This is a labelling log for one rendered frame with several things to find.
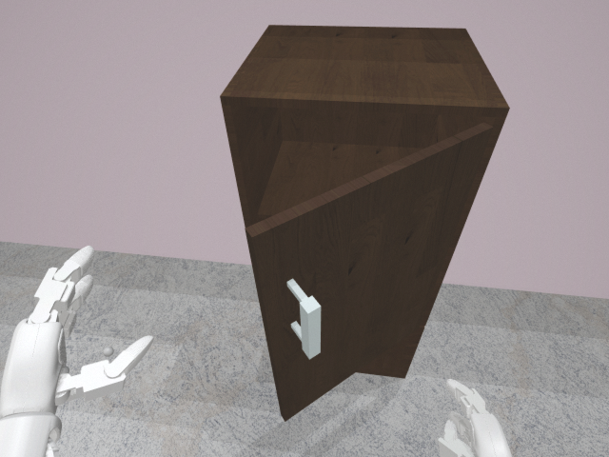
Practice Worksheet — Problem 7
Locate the cupboard door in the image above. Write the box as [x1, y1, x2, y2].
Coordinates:
[245, 122, 493, 421]

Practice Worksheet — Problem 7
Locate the handle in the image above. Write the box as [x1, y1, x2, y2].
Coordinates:
[287, 279, 321, 360]

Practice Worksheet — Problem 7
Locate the right robot hand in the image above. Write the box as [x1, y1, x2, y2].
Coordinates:
[439, 379, 512, 457]

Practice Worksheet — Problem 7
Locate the left robot hand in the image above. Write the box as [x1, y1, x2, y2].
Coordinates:
[0, 246, 154, 419]

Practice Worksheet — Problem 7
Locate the left robot forearm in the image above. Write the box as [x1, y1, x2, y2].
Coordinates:
[0, 412, 62, 457]

